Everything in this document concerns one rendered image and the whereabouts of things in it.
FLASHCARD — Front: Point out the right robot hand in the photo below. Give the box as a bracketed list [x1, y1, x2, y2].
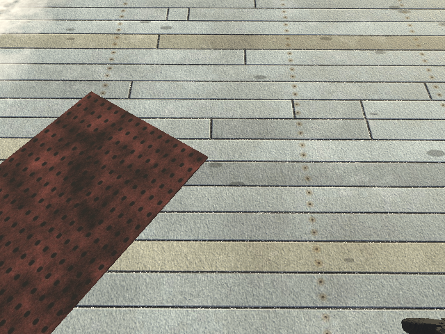
[401, 318, 445, 334]

